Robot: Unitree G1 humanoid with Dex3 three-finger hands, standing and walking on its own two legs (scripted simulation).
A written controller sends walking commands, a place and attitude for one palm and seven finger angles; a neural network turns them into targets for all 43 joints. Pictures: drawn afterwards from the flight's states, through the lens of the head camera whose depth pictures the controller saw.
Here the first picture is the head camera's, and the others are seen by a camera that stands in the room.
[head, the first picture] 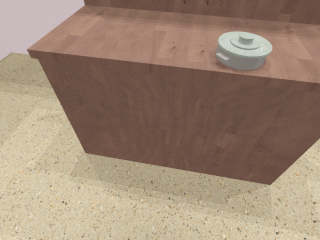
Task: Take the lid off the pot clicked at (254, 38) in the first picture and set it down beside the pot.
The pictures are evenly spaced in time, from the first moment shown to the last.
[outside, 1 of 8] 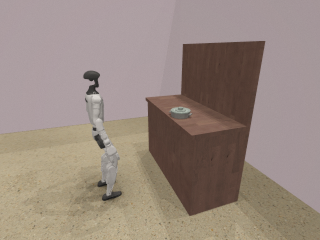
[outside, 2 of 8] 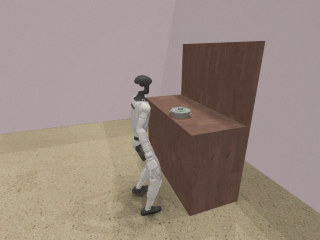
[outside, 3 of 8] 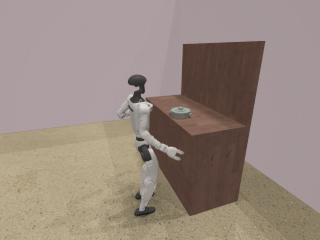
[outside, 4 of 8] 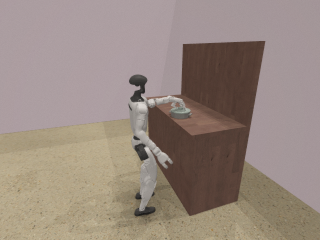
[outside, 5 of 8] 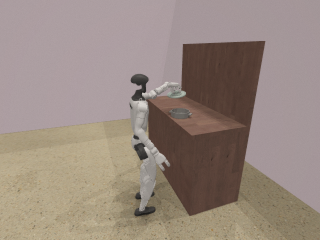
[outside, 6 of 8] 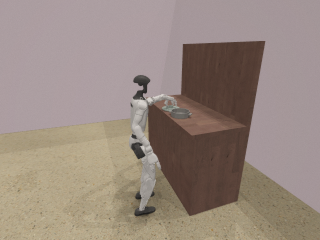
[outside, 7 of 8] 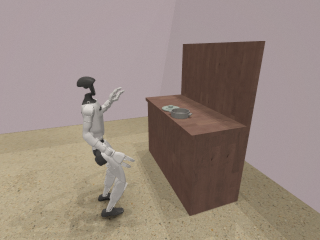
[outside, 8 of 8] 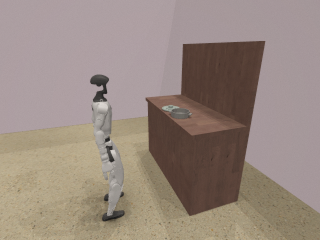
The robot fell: no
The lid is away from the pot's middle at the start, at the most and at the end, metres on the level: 0.00 0.23 0.23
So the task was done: yes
